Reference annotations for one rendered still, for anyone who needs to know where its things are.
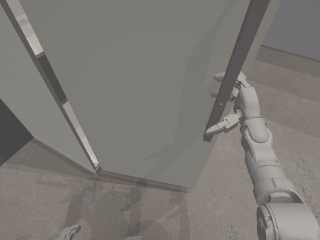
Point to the right robot forearm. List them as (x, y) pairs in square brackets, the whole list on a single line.
[(270, 182)]

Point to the robot right hand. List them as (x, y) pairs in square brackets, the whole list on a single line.
[(245, 99)]

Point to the fridge door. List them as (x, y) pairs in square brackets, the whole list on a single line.
[(138, 75)]

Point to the robot left hand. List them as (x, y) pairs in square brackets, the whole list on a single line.
[(69, 233)]

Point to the handle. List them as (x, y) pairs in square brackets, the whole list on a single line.
[(252, 20)]

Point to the robot right upper arm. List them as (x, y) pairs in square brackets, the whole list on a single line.
[(286, 221)]

